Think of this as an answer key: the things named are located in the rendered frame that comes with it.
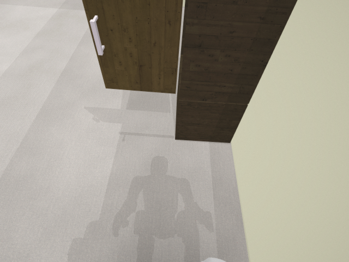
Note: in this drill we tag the handle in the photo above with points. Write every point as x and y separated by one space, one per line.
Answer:
94 28

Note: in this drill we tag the cupboard door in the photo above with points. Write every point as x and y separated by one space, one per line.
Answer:
141 39

